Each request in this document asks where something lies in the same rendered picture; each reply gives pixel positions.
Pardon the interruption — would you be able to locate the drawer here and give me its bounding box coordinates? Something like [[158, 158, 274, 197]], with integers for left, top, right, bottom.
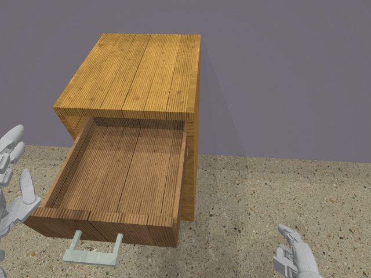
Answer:
[[23, 116, 188, 248]]

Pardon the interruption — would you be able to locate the robot right hand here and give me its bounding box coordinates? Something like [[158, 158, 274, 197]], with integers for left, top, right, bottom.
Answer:
[[273, 224, 319, 278]]

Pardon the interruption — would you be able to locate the handle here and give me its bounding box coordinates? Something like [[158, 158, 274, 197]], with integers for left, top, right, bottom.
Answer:
[[62, 230, 123, 267]]

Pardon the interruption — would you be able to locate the robot left hand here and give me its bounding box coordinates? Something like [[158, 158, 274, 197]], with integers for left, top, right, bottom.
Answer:
[[0, 125, 41, 241]]

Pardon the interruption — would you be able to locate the cabinet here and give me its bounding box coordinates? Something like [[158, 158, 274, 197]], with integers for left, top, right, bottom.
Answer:
[[52, 34, 201, 221]]

